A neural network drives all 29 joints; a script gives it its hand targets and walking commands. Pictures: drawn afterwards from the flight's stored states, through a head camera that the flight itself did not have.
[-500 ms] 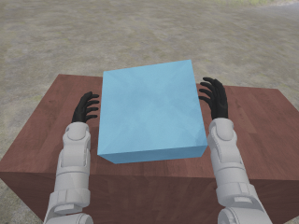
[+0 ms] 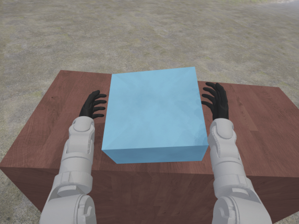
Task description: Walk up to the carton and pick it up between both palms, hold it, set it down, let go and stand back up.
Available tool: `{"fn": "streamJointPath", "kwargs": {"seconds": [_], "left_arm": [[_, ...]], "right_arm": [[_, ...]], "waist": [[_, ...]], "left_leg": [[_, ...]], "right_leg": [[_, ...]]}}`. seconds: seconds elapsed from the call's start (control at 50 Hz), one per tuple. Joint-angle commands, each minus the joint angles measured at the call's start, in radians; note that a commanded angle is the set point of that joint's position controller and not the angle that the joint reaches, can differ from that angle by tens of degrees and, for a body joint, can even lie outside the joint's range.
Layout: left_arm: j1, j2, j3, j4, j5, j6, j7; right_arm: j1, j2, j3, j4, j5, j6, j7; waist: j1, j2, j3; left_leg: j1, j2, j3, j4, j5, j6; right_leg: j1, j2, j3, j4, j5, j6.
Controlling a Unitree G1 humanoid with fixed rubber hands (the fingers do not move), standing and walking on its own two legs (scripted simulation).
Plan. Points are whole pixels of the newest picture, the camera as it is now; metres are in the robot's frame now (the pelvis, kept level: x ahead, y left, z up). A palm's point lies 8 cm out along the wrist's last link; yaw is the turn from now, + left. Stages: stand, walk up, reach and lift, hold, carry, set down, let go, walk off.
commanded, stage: set down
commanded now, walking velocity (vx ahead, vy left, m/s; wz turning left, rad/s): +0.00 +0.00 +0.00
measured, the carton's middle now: (155, 115) +0.45 -0.02 +0.06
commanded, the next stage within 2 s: none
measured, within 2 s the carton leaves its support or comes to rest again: neither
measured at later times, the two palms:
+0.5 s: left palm (92, 114) +0.42 +0.18 +0.08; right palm (212, 112) +0.40 -0.18 +0.13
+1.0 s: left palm (94, 112) +0.43 +0.17 +0.07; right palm (212, 119) +0.40 -0.18 +0.10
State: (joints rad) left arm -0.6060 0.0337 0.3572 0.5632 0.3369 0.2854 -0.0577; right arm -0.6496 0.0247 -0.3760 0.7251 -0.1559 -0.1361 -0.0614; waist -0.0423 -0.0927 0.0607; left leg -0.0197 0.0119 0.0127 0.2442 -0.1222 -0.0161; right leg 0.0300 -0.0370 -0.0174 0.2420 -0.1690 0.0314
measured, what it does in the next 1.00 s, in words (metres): stands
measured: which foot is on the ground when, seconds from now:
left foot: down 0.00-1.00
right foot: down 0.00-1.00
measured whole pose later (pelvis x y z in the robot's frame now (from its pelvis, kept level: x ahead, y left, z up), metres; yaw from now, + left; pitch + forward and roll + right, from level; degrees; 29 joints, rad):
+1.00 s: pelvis +0.01 +0.00 +0.00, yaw -2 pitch +0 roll +0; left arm -0.79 0.11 0.45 0.95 0.30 0.05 -0.09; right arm -0.72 0.08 -0.55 0.81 -0.31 -0.15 -0.10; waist -0.02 -0.07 0.06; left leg -0.13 0.02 0.05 0.27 -0.15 -0.01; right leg -0.10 -0.03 0.02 0.28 -0.18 0.04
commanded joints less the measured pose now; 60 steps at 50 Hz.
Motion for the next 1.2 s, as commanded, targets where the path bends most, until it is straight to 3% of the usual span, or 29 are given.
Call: {"fn": "streamJointPath", "kwargs": {"seconds": [0.0, 0.14, 0.18, 0.26, 0.38, 0.44, 0.52, 0.6, 0.64, 0.74, 0.82, 0.86, 0.9, 1.04, 1.08, 1.1, 1.12, 1.18], "left_arm": [[-0.755, -0.44, -0.257, -0.008, -0.059, -0.153, -0.167], [-0.789, -0.451, -0.248, 0.017, -0.063, -0.226, -0.142], [-0.774, -0.429, -0.217, 0.057, -0.053, -0.229, -0.148], [-0.784, -0.406, -0.194, 0.076, -0.058, -0.23, -0.174], [-0.801, -0.417, -0.23, 0.07, -0.07, -0.257, -0.173], [-0.783, -0.411, -0.23, 0.059, -0.08, -0.258, -0.181], [-0.837, -0.435, -0.272, 0.065, -0.102, -0.281, -0.175], [-0.815, -0.428, -0.277, 0.106, -0.099, -0.289, -0.169], [-0.811, -0.416, -0.257, 0.141, -0.091, -0.286, -0.174], [-0.814, -0.377, -0.165, 0.202, -0.058, -0.276, -0.194], [-0.867, -0.378, -0.166, 0.206, -0.073, -0.316, -0.18], [-0.879, -0.362, -0.145, 0.255, -0.073, -0.324, -0.183], [-0.9, -0.365, -0.15, 0.271, -0.076, -0.34, -0.179], [-0.939, -0.333, -0.102, 0.365, -0.062, -0.368, -0.189], [-0.964, -0.339, -0.112, 0.376, -0.068, -0.374, -0.192], [-0.97, -0.345, -0.118, 0.371, -0.073, -0.38, -0.193], [-0.969, -0.344, -0.116, 0.395, -0.068, -0.379, -0.194], [-0.94, -0.346, -0.107, 0.432, -0.067, -0.373, -0.198]], "right_arm": [[-0.531, 0.434, 0.25, 0.021, -0.091, -0.008, 0.132], [-0.567, 0.482, 0.298, 0.03, -0.09, -0.049, 0.138], [-0.542, 0.495, 0.304, 0.068, -0.092, -0.033, 0.134], [-0.517, 0.524, 0.29, 0.071, -0.117, -0.012, 0.119], [-0.493, 0.546, 0.304, 0.095, -0.109, -0.027, 0.11], [-0.492, 0.551, 0.321, 0.052, -0.106, -0.031, 0.101], [-0.509, 0.551, 0.294, 0.071, -0.118, -0.047, 0.099], [-0.513, 0.531, 0.274, 0.1, -0.113, -0.052, 0.102], [-0.508, 0.533, 0.26, 0.11, -0.128, -0.041, 0.1], [-0.523, 0.536, 0.234, 0.113, -0.139, -0.006, 0.109], [-0.559, 0.552, 0.221, 0.088, -0.163, -0.026, 0.123], [-0.574, 0.556, 0.204, 0.086, -0.179, -0.021, 0.122], [-0.584, 0.551, 0.183, 0.097, -0.192, -0.025, 0.126], [-0.561, 0.572, 0.12, 0.136, -0.25, 0.004, 0.126], [-0.574, 0.571, 0.1, 0.14, -0.257, 0.003, 0.123], [-0.599, 0.572, 0.1, 0.117, -0.255, -0.007, 0.123], [-0.601, 0.575, 0.097, 0.125, -0.255, -0.007, 0.121], [-0.613, 0.562, 0.088, 0.133, -0.256, -0.001, 0.121]], "waist": [[0.002, 0.117, -0.314], [0.034, 0.1, -0.479], [0.039, 0.073, -0.444], [0.016, 0.037, -0.401], [0.01, 0.09, -0.428], [0.008, 0.08, -0.456], [-0.018, 0.13, -0.523], [-0.005, 0.16, -0.495], [-0.01, 0.137, -0.473], [0.024, 0.116, -0.436], [0.035, 0.116, -0.503], [0.029, 0.086, -0.488], [0.031, 0.112, -0.518], [0.01, 0.087, -0.516], [-0.004, 0.119, -0.528], [0.008, 0.13, -0.56], [-0.004, 0.13, -0.555], [0.002, 0.143, -0.514]], "left_leg": [[0.11, -0.02, 0.124, -0.033, 0.077, -0.041], [0.171, -0.022, 0.136, 0.036, 0.313, -0.048], [0.122, -0.029, 0.142, 0.028, 0.285, -0.03], [0.027, -0.033, 0.145, -0.006, 0.191, -0.009], [0.072, -0.031, 0.143, 0.039, 0.339, -0.039], [0.033, -0.035, 0.142, 0.048, 0.356, -0.034], [0.106, -0.028, 0.134, 0.075, 0.422, -0.062], [0.149, -0.019, 0.125, 0.1, 0.5, -0.077], [0.126, -0.022, 0.129, 0.092, 0.457, -0.063], [0.032, -0.025, 0.141, 0.044, 0.326, -0.038], [0.031, -0.016, 0.145, 0.054, 0.339, -0.042], [0.013, -0.018, 0.15, 0.042, 0.282, -0.029], [0.051, -0.007, 0.143, 0.05, 0.309, -0.038], [0.01, -0.01, 0.155, 0.04, 0.215, -0.02], [0.033, -0.008, 0.151, 0.054, 0.254, -0.037], [0.038, -0.009, 0.151, 0.064, 0.279, -0.043], [0.051, -0.009, 0.15, 0.072, 0.293, -0.043], [0.065, -0.004, 0.142, 0.085, 0.331, -0.05]], "right_leg": [[0.014, 0.038, -0.117, -0.01, 0.115, 0.023], [0.071, 0.056, -0.11, 0.026, 0.325, 0.027], [0.109, 0.049, -0.092, 0.033, 0.362, 0.034], [0.184, 0.035, -0.074, 0.059, 0.44, 0.056], [0.174, 0.044, -0.081, 0.078, 0.532, 0.045], [0.212, 0.036, -0.075, 0.098, 0.615, 0.051], [0.126, 0.044, -0.086, 0.085, 0.565, 0.041], [0.057, 0.056, -0.097, 0.07, 0.503, 0.024], [0.058, 0.053, -0.094, 0.063, 0.477, 0.028], [0.1, 0.036, -0.08, 0.072, 0.444, 0.041], [0.083, 0.041, -0.085, 0.091, 0.446, 0.039], [0.076, 0.035, -0.08, 0.08, 0.419, 0.043], [0.032, 0.04, -0.087, 0.077, 0.383, 0.036], [0.018, 0.027, -0.07, 0.073, 0.336, 0.037], [-0.012, 0.029, -0.077, 0.075, 0.339, 0.036], [-0.018, 0.032, -0.081, 0.077, 0.349, 0.032], [-0.029, 0.036, -0.08, 0.075, 0.362, 0.03], [-0.066, 0.041, -0.084, 0.065, 0.335, 0.022]]}}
